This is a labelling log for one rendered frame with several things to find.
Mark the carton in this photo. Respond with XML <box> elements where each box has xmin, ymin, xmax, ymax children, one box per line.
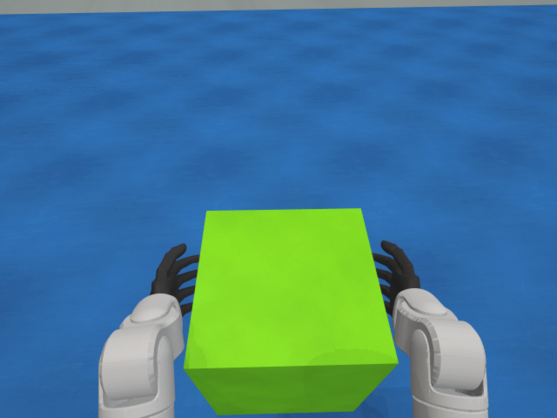
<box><xmin>184</xmin><ymin>208</ymin><xmax>399</xmax><ymax>415</ymax></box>

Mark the right robot hand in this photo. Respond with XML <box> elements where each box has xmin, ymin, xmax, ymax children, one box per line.
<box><xmin>372</xmin><ymin>240</ymin><xmax>420</xmax><ymax>317</ymax></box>

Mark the left robot forearm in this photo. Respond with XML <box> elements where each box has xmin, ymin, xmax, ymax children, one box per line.
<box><xmin>98</xmin><ymin>293</ymin><xmax>185</xmax><ymax>418</ymax></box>

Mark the right robot forearm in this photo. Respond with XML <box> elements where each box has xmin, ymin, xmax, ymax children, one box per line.
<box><xmin>393</xmin><ymin>288</ymin><xmax>488</xmax><ymax>418</ymax></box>

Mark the left robot hand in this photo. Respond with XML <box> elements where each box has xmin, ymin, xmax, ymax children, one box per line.
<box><xmin>150</xmin><ymin>243</ymin><xmax>200</xmax><ymax>317</ymax></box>

